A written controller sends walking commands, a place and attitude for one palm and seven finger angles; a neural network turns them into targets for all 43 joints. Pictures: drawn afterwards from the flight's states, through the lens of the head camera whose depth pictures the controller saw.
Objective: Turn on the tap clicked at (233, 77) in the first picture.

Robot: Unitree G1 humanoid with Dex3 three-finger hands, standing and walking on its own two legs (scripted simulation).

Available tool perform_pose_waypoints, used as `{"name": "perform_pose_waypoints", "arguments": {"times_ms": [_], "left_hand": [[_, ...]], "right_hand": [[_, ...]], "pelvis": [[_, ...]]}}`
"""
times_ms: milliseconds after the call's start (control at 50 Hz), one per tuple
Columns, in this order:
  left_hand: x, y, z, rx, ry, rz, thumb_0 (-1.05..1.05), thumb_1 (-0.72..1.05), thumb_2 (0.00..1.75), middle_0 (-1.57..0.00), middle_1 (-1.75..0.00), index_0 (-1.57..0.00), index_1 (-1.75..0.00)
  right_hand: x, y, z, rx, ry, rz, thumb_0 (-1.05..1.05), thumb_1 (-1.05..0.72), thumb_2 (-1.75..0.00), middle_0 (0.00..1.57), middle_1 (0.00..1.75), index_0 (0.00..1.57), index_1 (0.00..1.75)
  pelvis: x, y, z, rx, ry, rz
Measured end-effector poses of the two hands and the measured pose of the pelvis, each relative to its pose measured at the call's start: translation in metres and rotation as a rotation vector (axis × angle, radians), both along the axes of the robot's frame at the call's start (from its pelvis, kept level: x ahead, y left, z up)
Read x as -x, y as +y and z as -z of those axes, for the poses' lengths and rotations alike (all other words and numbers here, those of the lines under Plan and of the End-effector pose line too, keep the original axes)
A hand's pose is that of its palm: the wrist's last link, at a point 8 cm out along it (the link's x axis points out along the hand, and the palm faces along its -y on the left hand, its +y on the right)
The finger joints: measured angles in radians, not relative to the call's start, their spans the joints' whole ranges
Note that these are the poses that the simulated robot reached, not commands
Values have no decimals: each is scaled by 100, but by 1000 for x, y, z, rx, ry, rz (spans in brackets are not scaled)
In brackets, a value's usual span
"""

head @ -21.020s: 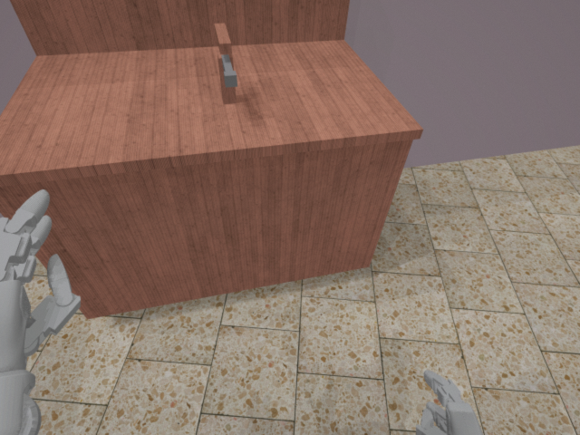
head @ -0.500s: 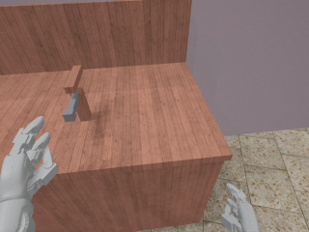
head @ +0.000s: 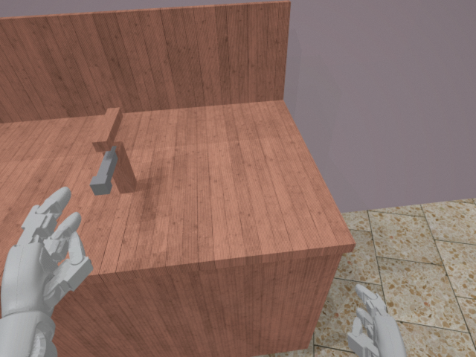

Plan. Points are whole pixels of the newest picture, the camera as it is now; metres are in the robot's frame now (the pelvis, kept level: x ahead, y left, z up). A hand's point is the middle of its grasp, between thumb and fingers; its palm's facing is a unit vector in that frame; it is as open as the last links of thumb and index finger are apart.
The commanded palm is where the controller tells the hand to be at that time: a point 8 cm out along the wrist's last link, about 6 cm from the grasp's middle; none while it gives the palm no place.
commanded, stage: turn the palm inward beside the body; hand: left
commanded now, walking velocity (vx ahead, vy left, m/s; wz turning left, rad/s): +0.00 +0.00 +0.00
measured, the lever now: (101, 185) +0.37 +0.32 +0.11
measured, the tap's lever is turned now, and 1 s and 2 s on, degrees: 0 0 0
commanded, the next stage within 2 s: reach beside the lever's end, fingers flat in 0.18 s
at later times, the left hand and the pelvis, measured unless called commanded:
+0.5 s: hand (83, 255) +0.19 +0.24 +0.15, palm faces +0.45 -0.88 -0.11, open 7.4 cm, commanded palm +0.15 +0.28 +0.16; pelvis +0.00 +0.00 +0.00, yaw +0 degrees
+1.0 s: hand (92, 229) +0.24 +0.26 +0.14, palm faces +0.44 -0.89 -0.10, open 7.4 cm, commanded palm +0.21 +0.31 +0.14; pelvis +0.00 +0.01 +0.00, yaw -1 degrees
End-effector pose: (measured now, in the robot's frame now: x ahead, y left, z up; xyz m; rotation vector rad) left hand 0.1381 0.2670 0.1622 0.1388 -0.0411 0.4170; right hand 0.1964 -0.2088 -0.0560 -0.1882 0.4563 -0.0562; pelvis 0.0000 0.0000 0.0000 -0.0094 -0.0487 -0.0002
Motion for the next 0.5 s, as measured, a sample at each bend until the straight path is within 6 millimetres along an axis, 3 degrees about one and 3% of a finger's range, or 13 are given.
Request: {"name": "perform_pose_waypoints", "arguments": {"times_ms": [320,500], "left_hand": [[0,-2,1,4,-3,-8,2,90,90,-20,-30,-21,-30],[-11,15,8,17,8,-54,2,90,90,-20,-30,-21,-30]], "right_hand": [[3,-3,1,-2,11,6,1,-90,-90,20,30,20,30],[8,-4,7,9,47,20,1,-90,-90,20,30,20,30]], "pelvis": [[1,-3,-1,2,-8,1],[4,-2,-1,6,-8,-4]]}}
